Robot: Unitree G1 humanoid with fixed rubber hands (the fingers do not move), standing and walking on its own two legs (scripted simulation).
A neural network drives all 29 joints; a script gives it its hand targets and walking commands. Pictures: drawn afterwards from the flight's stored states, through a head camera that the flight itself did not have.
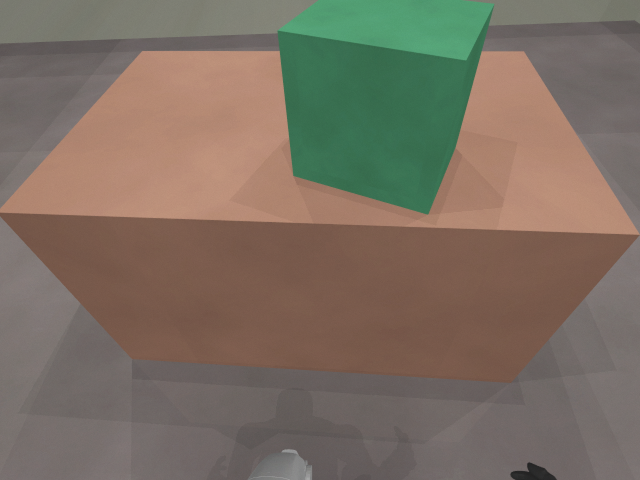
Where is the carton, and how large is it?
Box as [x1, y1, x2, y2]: [277, 0, 493, 214]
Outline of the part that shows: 318,0 277,30 293,175 427,214 455,147 493,4 464,0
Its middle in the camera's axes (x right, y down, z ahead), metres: +0.12 -0.26 +0.75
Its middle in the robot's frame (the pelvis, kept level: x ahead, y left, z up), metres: +0.76 -0.04 +0.09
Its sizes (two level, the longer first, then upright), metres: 0.295 0.236 0.296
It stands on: a pedestal, 0.69 m high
